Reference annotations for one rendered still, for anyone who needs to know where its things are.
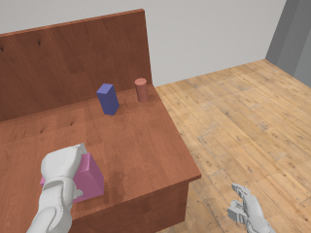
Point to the robot left hand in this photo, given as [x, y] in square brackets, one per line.
[64, 163]

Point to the robot right forearm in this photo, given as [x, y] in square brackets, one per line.
[258, 224]

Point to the sponge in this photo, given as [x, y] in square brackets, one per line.
[88, 179]

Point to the table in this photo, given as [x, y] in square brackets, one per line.
[49, 76]

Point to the robot left forearm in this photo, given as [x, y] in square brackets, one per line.
[54, 207]

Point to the robot right hand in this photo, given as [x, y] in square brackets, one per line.
[239, 211]

